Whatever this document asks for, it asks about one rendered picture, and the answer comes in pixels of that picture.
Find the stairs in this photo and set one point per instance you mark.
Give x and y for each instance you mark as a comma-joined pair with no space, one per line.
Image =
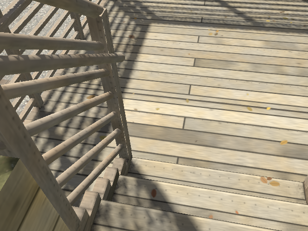
163,196

